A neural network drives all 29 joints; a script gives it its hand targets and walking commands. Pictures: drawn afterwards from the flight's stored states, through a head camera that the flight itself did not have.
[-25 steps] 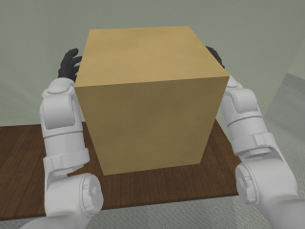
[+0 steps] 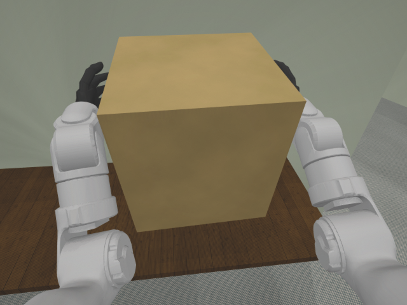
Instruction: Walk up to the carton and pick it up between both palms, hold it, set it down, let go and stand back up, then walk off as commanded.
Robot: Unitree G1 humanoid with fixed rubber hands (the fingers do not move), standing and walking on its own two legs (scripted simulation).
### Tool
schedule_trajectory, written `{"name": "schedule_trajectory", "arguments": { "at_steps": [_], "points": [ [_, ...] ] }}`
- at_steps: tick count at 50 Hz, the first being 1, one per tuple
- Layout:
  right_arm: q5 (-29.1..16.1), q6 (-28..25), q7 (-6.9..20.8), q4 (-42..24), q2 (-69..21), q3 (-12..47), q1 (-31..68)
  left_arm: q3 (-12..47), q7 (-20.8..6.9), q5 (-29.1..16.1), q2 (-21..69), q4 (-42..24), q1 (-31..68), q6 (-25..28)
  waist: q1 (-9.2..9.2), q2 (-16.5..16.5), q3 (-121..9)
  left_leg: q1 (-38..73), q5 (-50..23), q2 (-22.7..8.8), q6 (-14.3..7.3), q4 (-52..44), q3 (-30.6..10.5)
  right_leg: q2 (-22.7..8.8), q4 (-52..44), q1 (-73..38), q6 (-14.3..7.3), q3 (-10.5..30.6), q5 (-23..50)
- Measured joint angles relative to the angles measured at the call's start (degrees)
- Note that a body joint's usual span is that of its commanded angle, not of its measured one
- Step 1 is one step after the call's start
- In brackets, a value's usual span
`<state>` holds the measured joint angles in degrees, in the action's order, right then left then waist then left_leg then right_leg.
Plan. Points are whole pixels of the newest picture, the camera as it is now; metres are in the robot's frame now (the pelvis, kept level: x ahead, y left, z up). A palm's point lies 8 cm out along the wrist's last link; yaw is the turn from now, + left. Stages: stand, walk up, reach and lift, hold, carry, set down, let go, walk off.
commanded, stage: hold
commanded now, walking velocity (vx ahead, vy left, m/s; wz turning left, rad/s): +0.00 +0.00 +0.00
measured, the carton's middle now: (195, 130) +0.36 +0.00 +0.22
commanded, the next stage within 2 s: none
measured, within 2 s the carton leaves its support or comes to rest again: neither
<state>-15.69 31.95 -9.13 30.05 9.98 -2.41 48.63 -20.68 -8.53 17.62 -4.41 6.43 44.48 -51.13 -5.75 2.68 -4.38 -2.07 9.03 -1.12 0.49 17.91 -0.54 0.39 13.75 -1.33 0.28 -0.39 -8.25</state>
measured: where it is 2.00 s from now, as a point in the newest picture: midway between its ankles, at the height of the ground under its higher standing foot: outside the picture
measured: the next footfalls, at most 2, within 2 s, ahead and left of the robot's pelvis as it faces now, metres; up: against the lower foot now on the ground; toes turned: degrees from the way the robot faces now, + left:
none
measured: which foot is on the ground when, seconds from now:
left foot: down 0.00-1.00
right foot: down 0.00-1.00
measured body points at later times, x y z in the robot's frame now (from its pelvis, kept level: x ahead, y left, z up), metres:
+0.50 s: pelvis +0.00 +0.00 +0.00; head -0.07 +0.03 +0.44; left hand +0.37 +0.18 +0.27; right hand +0.38 -0.17 +0.27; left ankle +0.02 +0.12 -0.75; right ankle +0.00 -0.12 -0.75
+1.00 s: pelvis +0.00 +0.00 +0.00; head -0.08 +0.03 +0.44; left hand +0.37 +0.18 +0.27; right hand +0.37 -0.17 +0.27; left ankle +0.02 +0.12 -0.75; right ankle +0.00 -0.12 -0.75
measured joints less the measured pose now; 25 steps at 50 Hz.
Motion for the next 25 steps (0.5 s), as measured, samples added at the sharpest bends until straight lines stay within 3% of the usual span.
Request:
{"name": "schedule_trajectory", "arguments": {
  "at_steps": [25],
  "points": [
    [0.5,-0.5,0.2,1.0,0.1,0.0,0.3,-0.2,0.2,0.1,0.0,1.6,0.9,0.6,0.54,0.0,-0.1,-0.3,-0.2,-0.1,0.1,-0.3,0.1,0.1,0.1,0.6,-0.1,0.1,0.0]
  ]
}}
